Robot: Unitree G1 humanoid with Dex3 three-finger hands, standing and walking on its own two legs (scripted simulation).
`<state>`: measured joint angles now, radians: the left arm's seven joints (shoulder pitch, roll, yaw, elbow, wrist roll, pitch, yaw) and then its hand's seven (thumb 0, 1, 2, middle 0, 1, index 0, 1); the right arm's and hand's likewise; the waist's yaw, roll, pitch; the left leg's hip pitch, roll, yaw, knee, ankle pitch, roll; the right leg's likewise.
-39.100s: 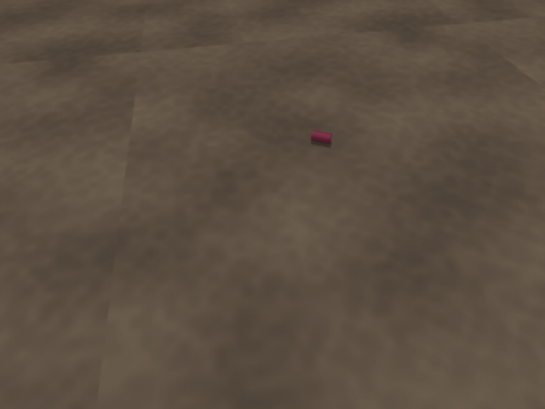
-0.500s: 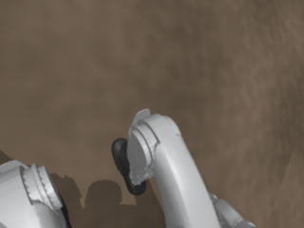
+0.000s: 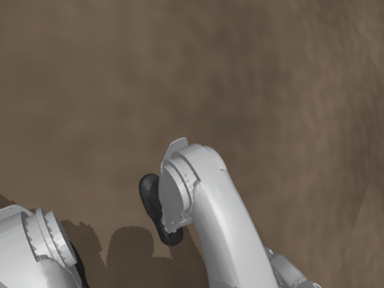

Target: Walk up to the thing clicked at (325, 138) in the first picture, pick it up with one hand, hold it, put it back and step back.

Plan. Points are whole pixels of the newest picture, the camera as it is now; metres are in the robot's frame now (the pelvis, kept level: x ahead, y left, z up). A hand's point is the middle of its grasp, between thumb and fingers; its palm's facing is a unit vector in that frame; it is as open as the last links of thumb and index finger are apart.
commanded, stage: open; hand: left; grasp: from above
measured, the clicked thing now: out of the picture +0.51 +0.31 -0.29
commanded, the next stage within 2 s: withdraw in 0.40 s
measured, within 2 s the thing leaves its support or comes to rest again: neither
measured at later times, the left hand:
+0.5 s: hand out of the picture +0.49 +0.31 -0.24, palm faces -0.48 -0.07 -0.88, open 12.0 cm
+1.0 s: hand out of the picture +0.52 +0.35 -0.08, palm faces -0.36 -0.08 -0.93, open 13.0 cm
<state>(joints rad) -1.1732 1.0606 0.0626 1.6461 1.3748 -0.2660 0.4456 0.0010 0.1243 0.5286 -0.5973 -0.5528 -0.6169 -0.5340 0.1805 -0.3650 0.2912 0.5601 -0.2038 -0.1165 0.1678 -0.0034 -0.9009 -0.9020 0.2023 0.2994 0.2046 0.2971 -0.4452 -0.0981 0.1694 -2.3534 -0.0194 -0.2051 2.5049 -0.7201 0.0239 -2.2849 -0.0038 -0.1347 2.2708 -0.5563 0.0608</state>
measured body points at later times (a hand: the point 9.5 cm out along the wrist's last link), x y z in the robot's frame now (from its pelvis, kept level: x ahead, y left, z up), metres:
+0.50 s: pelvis +0.00 +0.00 +0.00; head +0.29 +0.13 +0.32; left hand +0.52 +0.31 -0.19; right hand +0.04 -0.26 -0.04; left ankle +0.06 +0.11 -0.28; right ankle +0.14 -0.13 -0.28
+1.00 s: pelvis +0.01 +0.00 +0.04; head +0.25 +0.09 +0.40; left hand +0.53 +0.35 -0.03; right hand +0.07 -0.27 -0.05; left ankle +0.06 +0.11 -0.28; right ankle +0.14 -0.13 -0.28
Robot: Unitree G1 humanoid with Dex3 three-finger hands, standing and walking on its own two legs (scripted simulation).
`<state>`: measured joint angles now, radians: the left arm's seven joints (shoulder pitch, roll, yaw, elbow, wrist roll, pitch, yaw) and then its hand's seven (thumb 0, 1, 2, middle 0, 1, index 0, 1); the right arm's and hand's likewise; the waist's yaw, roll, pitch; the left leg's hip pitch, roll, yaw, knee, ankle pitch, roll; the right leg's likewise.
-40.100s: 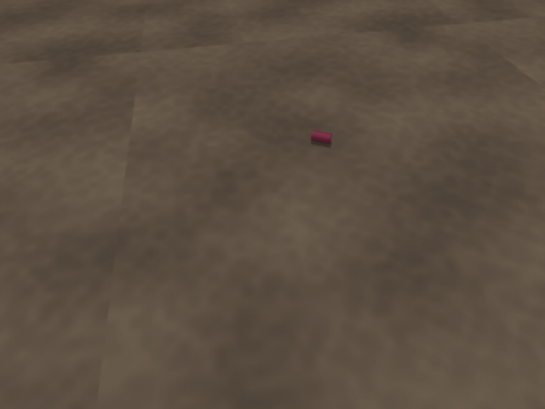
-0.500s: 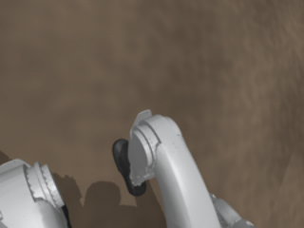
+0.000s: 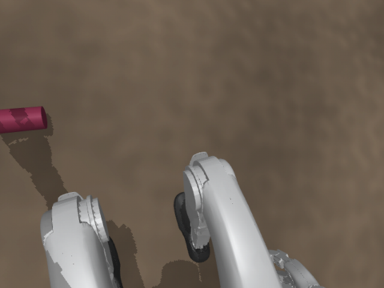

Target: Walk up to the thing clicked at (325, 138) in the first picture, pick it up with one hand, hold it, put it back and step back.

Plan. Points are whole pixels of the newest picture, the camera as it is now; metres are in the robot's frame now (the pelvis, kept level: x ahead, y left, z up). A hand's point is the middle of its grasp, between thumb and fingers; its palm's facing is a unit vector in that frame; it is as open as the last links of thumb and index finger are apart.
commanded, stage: withdraw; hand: left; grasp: from above
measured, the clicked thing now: (19, 119) +0.53 +0.27 -0.32
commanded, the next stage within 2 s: home in 0.42 s
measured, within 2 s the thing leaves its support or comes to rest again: neither
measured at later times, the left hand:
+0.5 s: hand out of the picture +0.51 +0.28 -0.17, palm faces -0.38 -0.04 -0.92, open 12.9 cm
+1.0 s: hand out of the picture +0.42 +0.29 -0.03, palm faces -0.34 -0.50 -0.80, open 10.0 cm
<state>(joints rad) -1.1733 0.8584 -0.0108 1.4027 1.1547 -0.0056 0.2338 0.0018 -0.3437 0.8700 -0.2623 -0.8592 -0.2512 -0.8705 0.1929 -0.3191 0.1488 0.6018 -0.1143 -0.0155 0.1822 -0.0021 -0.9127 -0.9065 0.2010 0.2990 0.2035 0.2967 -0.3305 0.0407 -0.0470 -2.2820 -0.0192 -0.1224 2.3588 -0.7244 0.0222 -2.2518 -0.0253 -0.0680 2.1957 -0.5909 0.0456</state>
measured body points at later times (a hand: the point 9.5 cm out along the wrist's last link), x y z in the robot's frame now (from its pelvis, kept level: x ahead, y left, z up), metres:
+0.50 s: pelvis -0.02 +0.00 -0.02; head +0.25 +0.08 +0.34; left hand +0.53 +0.28 -0.12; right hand +0.00 -0.29 -0.09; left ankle +0.06 +0.11 -0.32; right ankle +0.12 -0.13 -0.32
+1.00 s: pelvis +0.00 +0.00 +0.07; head +0.21 +0.05 +0.47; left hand +0.43 +0.32 +0.01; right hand +0.08 -0.28 -0.04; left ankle +0.06 +0.11 -0.32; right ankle +0.12 -0.14 -0.32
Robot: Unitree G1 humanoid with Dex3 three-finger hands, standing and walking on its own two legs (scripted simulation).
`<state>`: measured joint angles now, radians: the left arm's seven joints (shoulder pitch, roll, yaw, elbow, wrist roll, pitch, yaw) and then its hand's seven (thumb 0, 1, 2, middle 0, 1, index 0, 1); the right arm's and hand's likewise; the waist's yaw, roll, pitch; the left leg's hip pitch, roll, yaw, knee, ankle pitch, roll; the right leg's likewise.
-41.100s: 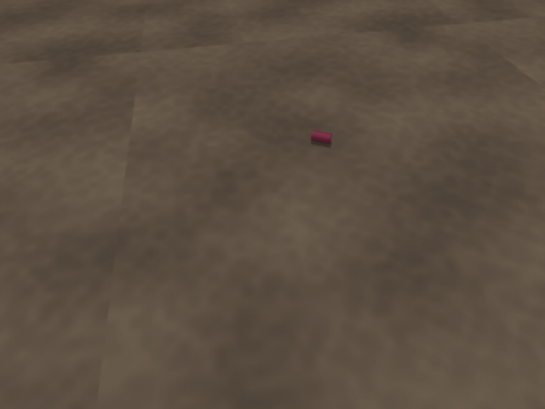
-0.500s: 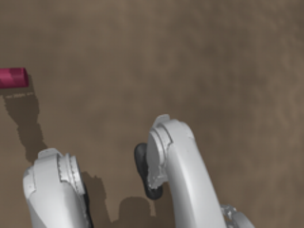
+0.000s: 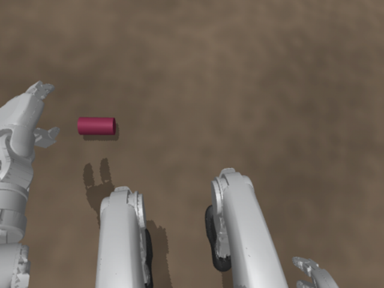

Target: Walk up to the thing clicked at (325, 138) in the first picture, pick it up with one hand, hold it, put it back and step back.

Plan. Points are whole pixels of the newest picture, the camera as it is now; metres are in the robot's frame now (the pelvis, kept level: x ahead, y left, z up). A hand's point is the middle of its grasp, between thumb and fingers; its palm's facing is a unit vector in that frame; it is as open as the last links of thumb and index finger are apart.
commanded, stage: home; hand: left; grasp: from above
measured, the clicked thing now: (97, 126) +0.55 +0.23 -0.40
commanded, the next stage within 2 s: none
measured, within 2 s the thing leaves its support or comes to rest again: neither
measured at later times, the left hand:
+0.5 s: hand (27, 192) +0.30 +0.19 +0.10, palm faces -0.03 -0.94 -0.35, open 7.4 cm
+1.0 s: hand out of the picture +0.23 +0.18 +0.24, palm faces +0.12 -0.97 -0.21, open 7.4 cm
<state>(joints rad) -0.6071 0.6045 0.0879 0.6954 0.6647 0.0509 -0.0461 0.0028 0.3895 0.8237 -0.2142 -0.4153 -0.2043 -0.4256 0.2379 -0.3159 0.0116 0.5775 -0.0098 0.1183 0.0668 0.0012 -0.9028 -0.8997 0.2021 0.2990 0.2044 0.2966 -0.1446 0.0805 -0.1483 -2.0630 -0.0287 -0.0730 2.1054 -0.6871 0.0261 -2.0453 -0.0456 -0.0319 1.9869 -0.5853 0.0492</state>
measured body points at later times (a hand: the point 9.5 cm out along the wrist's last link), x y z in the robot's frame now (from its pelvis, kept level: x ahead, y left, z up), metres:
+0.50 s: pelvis +0.03 -0.01 +0.20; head +0.14 +0.01 +0.63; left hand +0.30 +0.23 +0.12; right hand +0.22 -0.25 +0.10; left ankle +0.07 +0.11 -0.39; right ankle +0.11 -0.15 -0.39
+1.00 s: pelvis +0.09 -0.01 +0.29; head +0.10 -0.01 +0.74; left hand +0.22 +0.23 +0.26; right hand +0.27 -0.25 +0.23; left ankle +0.07 +0.11 -0.39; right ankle +0.11 -0.15 -0.39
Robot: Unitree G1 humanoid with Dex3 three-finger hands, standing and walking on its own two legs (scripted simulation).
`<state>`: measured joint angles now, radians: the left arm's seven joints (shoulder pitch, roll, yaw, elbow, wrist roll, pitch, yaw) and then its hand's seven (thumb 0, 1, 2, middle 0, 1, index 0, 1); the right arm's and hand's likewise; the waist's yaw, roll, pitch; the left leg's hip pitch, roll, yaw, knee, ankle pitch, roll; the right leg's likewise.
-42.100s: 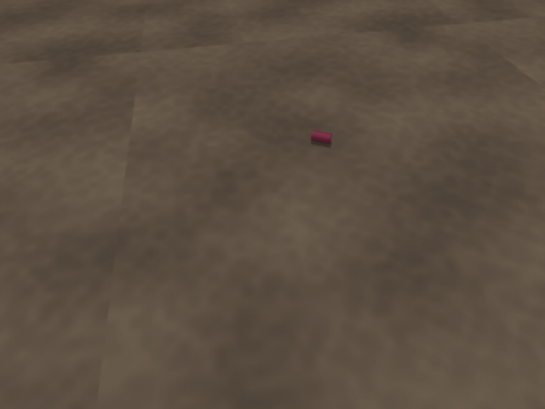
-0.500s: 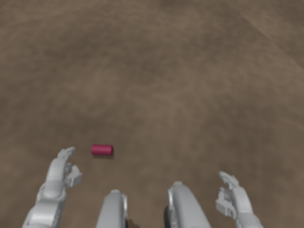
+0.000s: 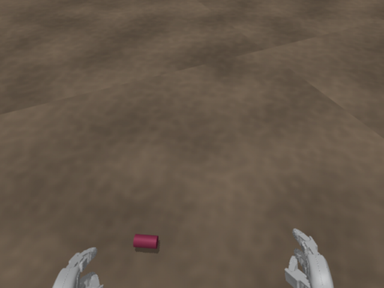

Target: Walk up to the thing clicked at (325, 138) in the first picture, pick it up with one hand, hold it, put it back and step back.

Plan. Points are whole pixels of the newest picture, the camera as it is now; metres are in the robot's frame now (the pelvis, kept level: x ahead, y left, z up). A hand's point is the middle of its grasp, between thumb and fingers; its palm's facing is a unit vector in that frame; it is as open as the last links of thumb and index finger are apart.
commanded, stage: home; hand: left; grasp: from above
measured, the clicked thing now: (146, 241) +0.48 +0.21 -0.69
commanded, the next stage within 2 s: stand in 1.94 s
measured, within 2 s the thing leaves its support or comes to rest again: neither
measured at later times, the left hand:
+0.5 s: hand out of the picture +0.16 +0.18 -0.05, palm faces +0.03 -0.98 -0.21, open 7.4 cm
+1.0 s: hand out of the picture +0.16 +0.18 -0.05, palm faces +0.03 -0.98 -0.20, open 7.4 cm
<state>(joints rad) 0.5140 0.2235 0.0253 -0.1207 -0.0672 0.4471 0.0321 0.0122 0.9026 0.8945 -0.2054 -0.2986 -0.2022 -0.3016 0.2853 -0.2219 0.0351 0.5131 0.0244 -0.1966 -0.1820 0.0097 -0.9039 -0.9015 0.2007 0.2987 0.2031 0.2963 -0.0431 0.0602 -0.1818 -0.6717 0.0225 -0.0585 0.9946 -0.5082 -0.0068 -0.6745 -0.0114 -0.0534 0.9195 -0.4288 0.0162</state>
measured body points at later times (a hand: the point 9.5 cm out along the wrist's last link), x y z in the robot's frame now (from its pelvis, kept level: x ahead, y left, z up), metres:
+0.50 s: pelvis +0.00 +0.00 +0.00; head +0.02 +0.00 +0.45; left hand +0.15 +0.23 -0.03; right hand +0.15 -0.24 -0.07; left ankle -0.01 +0.12 -0.68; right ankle +0.02 -0.13 -0.68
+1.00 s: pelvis +0.00 +0.00 +0.00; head +0.02 +0.00 +0.45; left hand +0.16 +0.23 -0.03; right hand +0.16 -0.25 -0.06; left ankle -0.01 +0.12 -0.68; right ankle +0.02 -0.13 -0.68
